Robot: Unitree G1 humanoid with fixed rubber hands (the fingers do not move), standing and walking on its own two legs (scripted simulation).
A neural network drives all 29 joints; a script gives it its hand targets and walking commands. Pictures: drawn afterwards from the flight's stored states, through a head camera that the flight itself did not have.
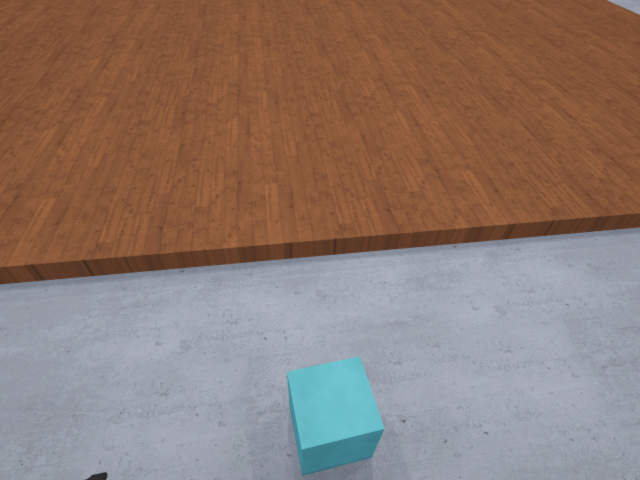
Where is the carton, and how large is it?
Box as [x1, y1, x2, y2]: [287, 356, 383, 475]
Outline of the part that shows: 359,356 287,372 289,405 302,475 371,457 382,433 383,426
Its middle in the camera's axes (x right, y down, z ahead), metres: +0.04 +0.49 +1.09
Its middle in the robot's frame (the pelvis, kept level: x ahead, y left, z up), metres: +0.45 -0.04 -0.66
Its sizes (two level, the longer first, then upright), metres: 0.210 0.200 0.250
